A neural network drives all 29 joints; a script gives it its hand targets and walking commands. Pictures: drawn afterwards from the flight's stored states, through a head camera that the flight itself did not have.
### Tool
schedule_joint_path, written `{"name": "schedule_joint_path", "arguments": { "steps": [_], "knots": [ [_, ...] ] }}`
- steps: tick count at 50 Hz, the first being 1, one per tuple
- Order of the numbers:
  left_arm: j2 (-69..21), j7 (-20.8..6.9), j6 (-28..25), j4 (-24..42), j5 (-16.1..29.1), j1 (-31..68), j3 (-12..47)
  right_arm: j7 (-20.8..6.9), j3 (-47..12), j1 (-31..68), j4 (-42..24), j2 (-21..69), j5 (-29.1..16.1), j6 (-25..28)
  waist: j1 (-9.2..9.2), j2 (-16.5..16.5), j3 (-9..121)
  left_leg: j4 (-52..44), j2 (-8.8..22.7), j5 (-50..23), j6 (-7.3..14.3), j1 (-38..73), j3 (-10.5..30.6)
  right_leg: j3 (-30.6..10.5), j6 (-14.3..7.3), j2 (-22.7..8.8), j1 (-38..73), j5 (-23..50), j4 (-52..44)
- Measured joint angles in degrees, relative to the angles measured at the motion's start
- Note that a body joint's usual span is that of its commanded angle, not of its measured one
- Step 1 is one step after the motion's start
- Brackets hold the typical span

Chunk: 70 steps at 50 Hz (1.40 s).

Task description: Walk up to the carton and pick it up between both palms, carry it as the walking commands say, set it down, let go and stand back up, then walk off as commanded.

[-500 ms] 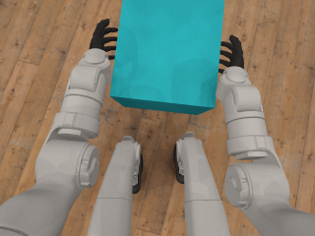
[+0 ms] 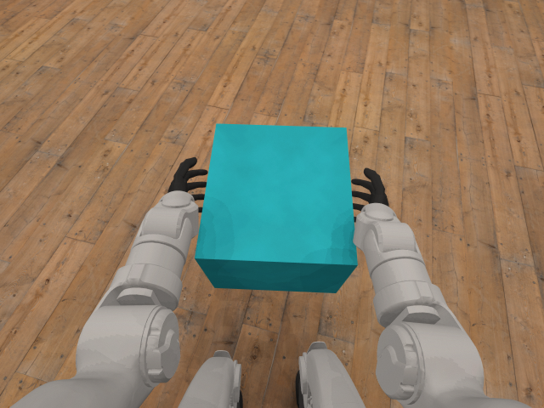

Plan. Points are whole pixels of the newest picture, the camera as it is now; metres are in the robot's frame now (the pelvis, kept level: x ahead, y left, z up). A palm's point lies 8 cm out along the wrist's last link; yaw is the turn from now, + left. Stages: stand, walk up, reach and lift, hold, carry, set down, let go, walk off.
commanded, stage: reach and lift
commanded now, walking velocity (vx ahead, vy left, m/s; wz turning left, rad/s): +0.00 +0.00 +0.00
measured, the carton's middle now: (277, 210) +0.45 +0.00 -0.05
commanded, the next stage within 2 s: none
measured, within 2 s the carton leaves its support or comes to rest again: neither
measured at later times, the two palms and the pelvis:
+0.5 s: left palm (171, 180) +0.40 +0.14 +0.10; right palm (400, 204) +0.37 -0.16 +0.10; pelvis +0.06 +0.01 +0.07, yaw -1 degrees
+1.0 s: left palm (145, 177) +0.37 +0.16 +0.15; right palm (408, 186) +0.36 -0.15 +0.16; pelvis +0.05 +0.01 +0.08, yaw -1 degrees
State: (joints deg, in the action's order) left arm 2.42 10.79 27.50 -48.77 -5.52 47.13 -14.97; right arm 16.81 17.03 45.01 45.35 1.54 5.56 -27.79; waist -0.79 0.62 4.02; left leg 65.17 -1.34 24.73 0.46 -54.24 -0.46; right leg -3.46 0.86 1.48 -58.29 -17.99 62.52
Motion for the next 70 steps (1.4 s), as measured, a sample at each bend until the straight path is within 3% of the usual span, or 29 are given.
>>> {"name": "schedule_joint_path", "arguments": {
  "steps": [4, 13, 22, 28, 32, 47, 56, 70],
  "knots": [
    [-1.6, -0.9, 0.0, 0.0, -2.2, -3.2, -1.8, -1.8, 3.9, -3.3, 0.2, 2.2, 3.5, 0.4, 0.02, 0.0, 1.6, -3.8, 0.1, -0.1, 0.1, 5.3, 0.1, 0.0, 0.0, 0.0, 5.4, 0.0, -3.8],
    [-4.3, -1.1, -1.8, 0.0, -2.9, -9.2, -2.1, -2.8, 4.0, -12.3, -4.2, 3.9, 4.5, 0.4, 0.18, 0.0, 3.0, -10.7, 0.2, -0.8, 0.5, 14.0, 0.3, 0.1, 0.2, -0.1, 14.4, 0.7, -11.2],
    [-5.6, -0.5, 1.4, 4.7, -2.9, -15.9, 3.9, -3.6, 1.3, -20.9, -10.9, 4.4, 4.2, -2.5, 0.22, -0.2, 6.2, -19.3, 0.4, -3.0, 0.5, 23.2, 0.4, -0.1, 0.4, -0.1, 23.6, 2.8, -19.7],
    [-5.7, -0.7, 3.3, 4.7, -2.9, -16.1, 3.1, -3.3, 1.1, -20.2, -11.4, 4.4, 4.2, -5.7, 0.31, -0.2, 6.2, -22.4, 0.4, -3.7, 0.5, 29.5, 0.4, -0.1, 0.1, -0.2, 29.6, 3.1, -21.9],
    [-5.9, -2.4, 4.7, 4.7, -3.6, -16.2, -0.1, -3.9, 1.7, -18.9, -8.9, 4.4, 5.2, -6.4, 0.34, -0.2, 5.8, -23.2, 0.4, -3.9, 0.5, 31.8, 0.4, -0.1, -0.1, -0.1, 31.7, 3.1, -22.3],
    [-6.0, -2.1, 7.8, 4.7, -3.6, -17.5, -0.5, -2.6, 0.4, -18.8, -10.3, 4.8, 5.2, -11.7, 0.47, -0.8, 4.9, -26.4, 0.6, -4.7, 0.5, 40.5, 0.5, -0.1, 0.1, -0.1, 40.9, 4.3, -26.4],
    [-5.7, -1.2, 10.2, 4.7, -3.6, -17.6, -0.6, -2.9, 0.7, -16.1, -5.4, 4.5, 6.4, -12.0, 0.41, -1.2, 4.2, -28.2, 0.6, -4.9, 0.7, 44.1, 0.5, -0.1, 0.2, -0.1, 44.6, 4.7, -28.5],
    [-6.4, -2.4, 10.6, 6.0, -3.6, -20.0, -0.2, -4.5, -1.0, -21.2, -10.4, 4.5, 6.4, -12.9, 0.41, -1.3, 3.9, -31.7, 0.7, -6.7, 0.3, 44.9, 0.6, -0.1, 0.0, -0.1, 45.2, 5.9, -31.3]
  ]
}}
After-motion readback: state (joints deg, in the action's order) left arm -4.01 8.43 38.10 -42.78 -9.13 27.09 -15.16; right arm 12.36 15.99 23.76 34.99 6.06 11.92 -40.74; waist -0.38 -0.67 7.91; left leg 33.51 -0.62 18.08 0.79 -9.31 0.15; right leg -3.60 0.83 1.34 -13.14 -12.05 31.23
